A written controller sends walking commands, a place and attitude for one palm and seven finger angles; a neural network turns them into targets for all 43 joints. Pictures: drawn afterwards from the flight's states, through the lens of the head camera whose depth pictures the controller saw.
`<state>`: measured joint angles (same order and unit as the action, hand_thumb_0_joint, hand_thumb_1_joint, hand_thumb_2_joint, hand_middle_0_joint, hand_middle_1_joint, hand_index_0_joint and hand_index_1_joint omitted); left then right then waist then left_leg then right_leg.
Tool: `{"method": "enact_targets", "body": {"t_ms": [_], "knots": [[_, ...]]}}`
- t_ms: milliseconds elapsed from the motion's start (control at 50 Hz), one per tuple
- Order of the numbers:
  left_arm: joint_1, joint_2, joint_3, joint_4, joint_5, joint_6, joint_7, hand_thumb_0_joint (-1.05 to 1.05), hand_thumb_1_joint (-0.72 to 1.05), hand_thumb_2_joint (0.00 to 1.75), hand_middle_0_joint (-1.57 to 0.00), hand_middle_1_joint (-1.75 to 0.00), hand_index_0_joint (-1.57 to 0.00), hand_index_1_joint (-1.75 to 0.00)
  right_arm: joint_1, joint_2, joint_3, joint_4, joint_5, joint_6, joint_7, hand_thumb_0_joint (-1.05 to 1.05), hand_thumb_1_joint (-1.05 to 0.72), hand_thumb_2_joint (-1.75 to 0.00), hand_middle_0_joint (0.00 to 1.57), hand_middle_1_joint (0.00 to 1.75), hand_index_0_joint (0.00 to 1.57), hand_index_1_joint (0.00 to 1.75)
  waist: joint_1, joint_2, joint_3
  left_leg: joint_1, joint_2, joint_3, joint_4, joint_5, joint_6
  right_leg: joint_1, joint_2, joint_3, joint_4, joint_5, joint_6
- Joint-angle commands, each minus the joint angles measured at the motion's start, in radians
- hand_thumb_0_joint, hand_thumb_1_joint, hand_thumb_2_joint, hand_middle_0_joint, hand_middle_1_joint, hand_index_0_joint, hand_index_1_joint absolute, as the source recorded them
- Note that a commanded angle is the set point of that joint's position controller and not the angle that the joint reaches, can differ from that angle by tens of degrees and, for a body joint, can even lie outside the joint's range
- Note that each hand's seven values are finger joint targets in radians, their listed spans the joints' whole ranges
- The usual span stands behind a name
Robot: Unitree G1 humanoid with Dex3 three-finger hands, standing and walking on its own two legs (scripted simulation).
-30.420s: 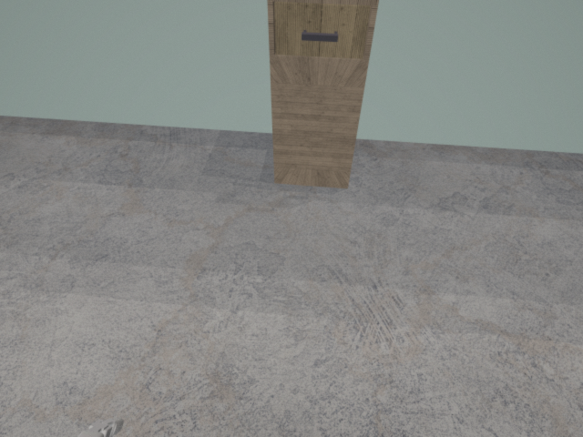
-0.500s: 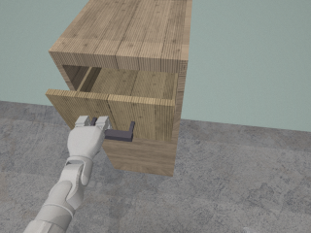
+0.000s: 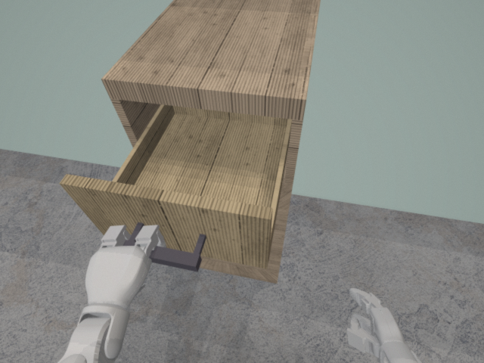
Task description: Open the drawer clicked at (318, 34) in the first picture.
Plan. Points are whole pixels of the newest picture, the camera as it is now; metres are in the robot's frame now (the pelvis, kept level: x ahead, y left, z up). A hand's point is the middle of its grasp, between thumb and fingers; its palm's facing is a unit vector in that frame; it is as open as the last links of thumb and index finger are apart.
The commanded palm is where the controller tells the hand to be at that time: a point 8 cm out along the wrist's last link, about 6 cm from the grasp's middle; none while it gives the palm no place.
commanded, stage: pull the drawer open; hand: left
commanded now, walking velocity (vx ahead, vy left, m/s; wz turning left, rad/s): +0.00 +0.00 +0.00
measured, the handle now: (165, 244) +0.29 +0.17 +0.03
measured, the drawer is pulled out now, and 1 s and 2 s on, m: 0.22 0.30 0.30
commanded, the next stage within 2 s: open the thumb to release the handle in 0.60 s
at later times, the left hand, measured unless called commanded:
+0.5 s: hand (110, 338) +0.15 +0.22 +0.00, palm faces -0.03 -0.12 -0.99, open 5.6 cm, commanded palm +0.10 +0.21 +0.06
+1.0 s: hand (98, 331) +0.16 +0.24 +0.01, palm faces +0.02 -0.09 -1.00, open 7.9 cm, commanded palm +0.13 +0.23 +0.06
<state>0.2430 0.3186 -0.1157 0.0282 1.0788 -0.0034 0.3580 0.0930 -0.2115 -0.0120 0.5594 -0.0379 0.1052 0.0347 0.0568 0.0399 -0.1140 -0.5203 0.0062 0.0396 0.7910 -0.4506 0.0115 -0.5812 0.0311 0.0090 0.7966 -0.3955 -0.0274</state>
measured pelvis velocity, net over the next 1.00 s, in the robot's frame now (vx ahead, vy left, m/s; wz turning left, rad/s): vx -0.02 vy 0.00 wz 0.00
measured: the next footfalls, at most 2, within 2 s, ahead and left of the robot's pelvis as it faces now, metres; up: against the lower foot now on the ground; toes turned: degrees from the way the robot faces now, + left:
none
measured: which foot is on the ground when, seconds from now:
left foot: down 0.00-1.00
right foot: down 0.00-1.00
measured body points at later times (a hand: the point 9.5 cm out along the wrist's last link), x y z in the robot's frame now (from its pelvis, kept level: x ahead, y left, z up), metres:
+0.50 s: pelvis +0.00 +0.00 -0.02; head +0.04 -0.03 +0.43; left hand +0.15 +0.22 +0.06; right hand +0.20 -0.23 -0.12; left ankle -0.04 +0.11 -0.71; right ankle +0.00 -0.10 -0.71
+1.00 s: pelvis -0.02 +0.00 -0.02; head +0.03 -0.03 +0.43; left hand +0.15 +0.24 +0.06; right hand +0.18 -0.22 -0.13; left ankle -0.04 +0.11 -0.71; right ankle +0.00 -0.10 -0.71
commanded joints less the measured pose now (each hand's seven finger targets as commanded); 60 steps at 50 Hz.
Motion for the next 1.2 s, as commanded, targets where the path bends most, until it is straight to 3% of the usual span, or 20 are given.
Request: {"method": "enact_targets", "body": {"t_ms": [0,60,220,260,320,380,460,660,680,700,720,740,800,840,860,940,1000,1080,1100,1180], "knots": [[0.101,0.131,0.073,-0.292,-0.006,-0.041,0.054,0.0,0.9,0.9,-0.4,-1.35,-0.4,-1.35,-0.085,-0.099,-0.037,-0.15,-0.002,-0.056,-0.008,0.0,-0.9,-0.9,0.2,0.3,0.2,0.3,0.02,-0.034,-0.234,0.125,-0.026,-0.026,-0.05,0.507,-0.002,0.16,0.013,0.029,-0.065,0.438,-0.021],[0.208,0.162,0.115,-0.328,-0.015,-0.057,0.062,0.0,0.9,0.9,-0.4,-1.35,-0.4,-1.35,-0.087,-0.105,-0.032,-0.154,-0.004,-0.061,-0.008,0.0,-0.9,-0.9,0.2,0.3,0.2,0.3,0.032,-0.029,-0.227,0.107,-0.03,-0.029,-0.043,0.508,-0.005,0.165,0.014,0.05,-0.057,0.463,-0.023],[0.44,0.125,0.089,-0.456,-0.03,-0.077,0.096,0.0,0.9,0.9,-0.4,-1.35,-0.4,-1.35,-0.064,-0.112,-0.035,-0.186,-0.015,-0.067,0.018,0.0,-0.9,-0.9,0.2,0.3,0.2,0.3,0.032,-0.035,-0.212,0.086,-0.02,-0.038,0.007,0.519,-0.007,0.08,0.012,0.06,-0.012,0.414,-0.022],[0.485,0.177,0.148,-0.465,-0.039,-0.081,0.109,0.0,0.9,0.9,-0.4,-1.35,-0.4,-1.35,-0.059,-0.124,-0.034,-0.192,-0.015,-0.066,0.014,0.0,-0.9,-0.9,0.2,0.3,0.2,0.3,0.035,-0.066,-0.216,0.061,-0.021,-0.038,0.014,0.489,-0.01,0.084,0.014,0.081,-0.011,0.422,-0.022],[0.544,0.176,0.16,-0.474,-0.038,-0.089,0.129,0.0,0.9,0.9,-0.4,-1.35,-0.4,-1.35,-0.054,-0.123,-0.031,-0.203,-0.018,-0.065,0.016,0.0,-0.9,-0.9,0.2,0.3,0.2,0.3,0.038,-0.069,-0.209,0.035,-0.028,-0.036,0.03,0.433,-0.009,0.05,0.011,0.093,0.001,0.379,-0.022],[0.61,0.174,0.157,-0.509,-0.04,-0.092,0.15,0.0,0.9,0.9,-0.4,-1.35,-0.4,-1.35,-0.051,-0.13,-0.029,-0.22,-0.022,-0.064,0.022,0.0,-0.9,-0.9,0.2,0.3,0.2,0.3,0.043,-0.028,-0.217,0.041,-0.026,-0.038,0.051,0.449,-0.014,0.005,0.009,0.106,0.016,0.348,-0.026],[0.67,0.213,0.212,-0.528,-0.051,-0.089,0.176,0.0,0.9,0.9,-0.4,-1.35,-0.4,-1.35,-0.053,-0.138,-0.032,-0.231,-0.018,-0.056,0.018,0.0,-0.9,-0.9,0.2,0.3,0.2,0.3,0.048,-0.043,-0.217,0.017,-0.025,-0.036,0.068,0.422,-0.013,-0.007,0.01,0.112,0.02,0.343,-0.026],[0.706,0.205,0.212,-0.545,-0.063,-0.06,0.19,0.0,0.9,0.9,-0.4,-1.35,-0.4,-1.35,-0.053,-0.138,-0.03,-0.248,-0.013,-0.046,0.02,0.0,-0.9,-0.9,0.2,0.3,0.2,0.3,0.045,-0.023,-0.223,0.01,-0.018,-0.043,0.084,0.452,-0.014,-0.032,0.014,0.096,0.051,0.333,-0.027],[0.371,0.337,0.338,-0.5,-0.024,-0.065,0.204,0.0,0.9,0.9,-0.4,-1.35,-0.4,-1.35,-0.053,-0.153,-0.034,-0.193,-0.019,-0.024,-0.002,0.0,-0.9,-0.9,0.2,0.3,0.2,0.3,-0.017,-0.059,-0.167,-0.024,-0.029,-0.053,0.098,0.337,-0.013,-0.103,0.014,0.098,0.048,0.282,-0.025],[0.395,0.284,0.323,-0.467,-0.016,-0.07,0.207,0.0,0.83,0.87,-0.4,-1.34,-0.4,-1.34,-0.056,-0.136,-0.035,-0.212,-0.031,-0.026,-0.016,0.0,-0.9,-0.9,0.2,0.3,0.2,0.3,0.018,-0.039,-0.178,-0.028,-0.039,-0.042,0.086,0.27,-0.005,-0.072,0.01,0.076,0.042,0.24,-0.025],[0.399,0.283,0.32,-0.418,-0.015,-0.074,0.206,0.0,0.76,0.84,-0.39,-1.34,-0.39,-1.34,-0.049,-0.129,-0.031,-0.206,-0.026,-0.031,-0.017,0.0,-0.9,-0.9,0.2,0.3,0.2,0.3,0.007,-0.053,-0.143,-0.034,-0.042,-0.045,0.081,0.244,-0.006,-0.094,0.013,0.073,0.036,0.206,-0.03],[0.411,0.255,0.303,-0.431,-0.017,-0.08,0.205,0.0,0.69,0.81,-0.38,-1.33,-0.38,-1.33,-0.054,-0.129,-0.04,-0.209,-0.024,-0.035,-0.017,0.0,-0.9,-0.9,0.2,0.3,0.2,0.3,0.018,-0.026,-0.176,-0.014,-0.042,-0.04,0.081,0.25,-0.006,-0.094,0.015,0.08,0.035,0.193,-0.032],[0.397,0.216,0.251,-0.461,-0.07,-0.053,0.178,0.0,0.48,0.72,-0.37,-1.3,-0.37,-1.3,-0.051,-0.134,-0.052,-0.205,-0.013,-0.038,-0.023,0.0,-0.9,-0.9,0.2,0.3,0.2,0.3,0.009,0.024,-0.229,0.033,-0.036,-0.039,0.065,0.301,-0.005,-0.042,0.009,0.053,0.025,0.229,-0.026],[0.382,0.201,0.221,-0.463,-0.095,-0.038,0.146,0.0,0.34,0.66,-0.36,-1.29,-0.36,-1.29,-0.051,-0.138,-0.053,-0.198,-0.011,-0.041,-0.036,0.0,-0.9,-0.9,0.2,0.3,0.2,0.3,-0.003,-0.018,-0.239,0.028,-0.033,-0.035,0.055,0.301,0.007,0.004,0.002,0.041,0.006,0.267,-0.016],[0.38,0.228,0.241,-0.447,-0.099,-0.036,0.136,0.0,0.27,0.63,-0.35,-1.28,-0.35,-1.28,-0.051,-0.14,-0.047,-0.199,-0.007,-0.038,-0.041,0.0,-0.9,-0.9,0.2,0.3,0.2,0.3,-0.008,-0.053,-0.222,0.014,-0.03,-0.044,0.048,0.306,0.007,0.014,0.005,0.046,0.0,0.277,-0.015],[0.317,0.237,0.226,-0.394,-0.054,-0.06,0.117,0.0,-0.01,0.51,-0.33,-1.25,-0.33,-1.25,-0.061,-0.13,-0.034,-0.184,-0.013,-0.041,-0.048,0.0,-0.9,-0.9,0.2,0.3,0.2,0.3,0.0,-0.094,-0.15,-0.02,-0.034,-0.041,0.025,0.226,0.007,-0.005,0.002,0.04,-0.019,0.208,-0.013],[0.311,0.211,0.193,-0.394,-0.046,-0.073,0.109,0.0,-0.22,0.42,-0.32,-1.23,-0.32,-1.23,-0.062,-0.125,-0.035,-0.183,-0.013,-0.048,-0.044,0.0,-0.9,-0.9,0.2,0.3,0.2,0.3,0.009,-0.056,-0.148,0.009,-0.035,-0.036,0.016,0.22,0.004,-0.016,0.001,0.047,-0.031,0.173,-0.02],[0.321,0.227,0.205,-0.413,-0.046,-0.08,0.106,0.0,-0.5,0.3,-0.3,-1.2,-0.3,-1.2,-0.064,-0.126,-0.031,-0.187,-0.015,-0.052,-0.043,0.0,-0.9,-0.9,0.2,0.3,0.2,0.3,0.022,-0.009,-0.173,0.03,-0.034,-0.038,0.007,0.242,-0.001,0.006,0.002,0.045,-0.032,0.176,-0.024],[0.285,0.214,0.182,-0.429,-0.046,-0.082,0.104,0.0,-0.5,0.3,-0.3,-1.2,-0.3,-1.2,-0.064,-0.125,-0.033,-0.184,-0.018,-0.053,-0.04,0.0,-0.9,-0.9,0.2,0.3,0.2,0.3,0.008,-0.025,-0.165,0.034,-0.035,-0.04,0.013,0.235,-0.001,-0.018,0.001,0.051,-0.037,0.164,-0.024],[0.243,0.226,0.201,-0.413,-0.034,-0.092,0.112,0.0,-0.5,0.3,-0.3,-1.2,-0.3,-1.2,-0.067,-0.124,-0.033,-0.18,-0.023,-0.052,-0.039,0.0,-0.9,-0.9,0.2,0.3,0.2,0.3,0.006,-0.029,-0.137,0.026,-0.037,-0.043,0.011,0.2,-0.001,-0.043,0.003,0.053,-0.043,0.123,-0.026]]}}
